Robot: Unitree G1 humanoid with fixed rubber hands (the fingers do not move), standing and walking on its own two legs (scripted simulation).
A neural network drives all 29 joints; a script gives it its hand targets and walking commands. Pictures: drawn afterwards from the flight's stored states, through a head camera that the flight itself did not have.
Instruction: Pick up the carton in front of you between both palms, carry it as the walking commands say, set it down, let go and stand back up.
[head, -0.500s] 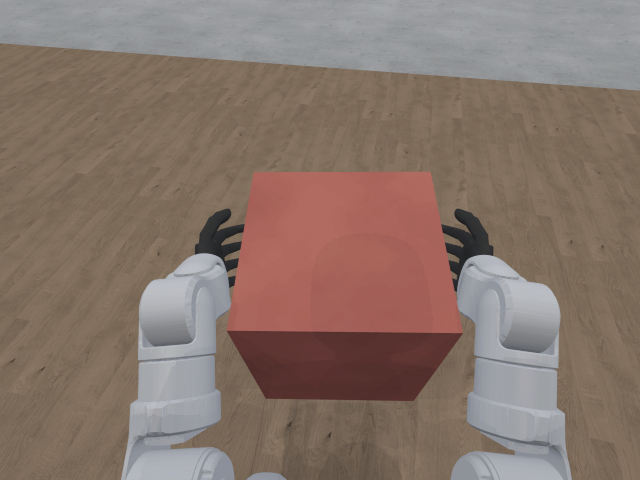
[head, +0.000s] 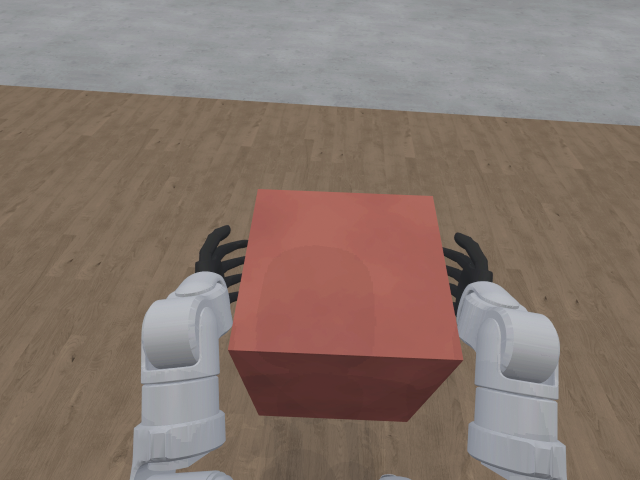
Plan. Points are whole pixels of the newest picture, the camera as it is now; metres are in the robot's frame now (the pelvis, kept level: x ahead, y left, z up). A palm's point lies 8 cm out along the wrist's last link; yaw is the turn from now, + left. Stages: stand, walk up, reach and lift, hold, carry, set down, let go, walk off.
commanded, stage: carry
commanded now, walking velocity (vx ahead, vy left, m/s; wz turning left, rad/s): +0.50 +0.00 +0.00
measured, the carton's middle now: (338, 314) +0.34 -0.02 +0.02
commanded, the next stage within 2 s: none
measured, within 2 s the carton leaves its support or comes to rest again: neither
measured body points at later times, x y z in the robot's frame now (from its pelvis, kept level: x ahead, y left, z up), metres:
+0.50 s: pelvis +0.33 -0.04 -0.04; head +0.37 -0.05 +0.41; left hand +0.66 +0.14 +0.04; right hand +0.68 -0.16 +0.03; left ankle +0.33 +0.10 -0.70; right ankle +0.32 -0.07 -0.77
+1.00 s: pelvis +0.65 +0.00 -0.08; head +0.68 +0.01 +0.37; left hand +1.00 +0.14 +0.00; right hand +0.98 -0.17 +0.00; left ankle +0.64 +0.03 -0.81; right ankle +0.65 -0.14 -0.74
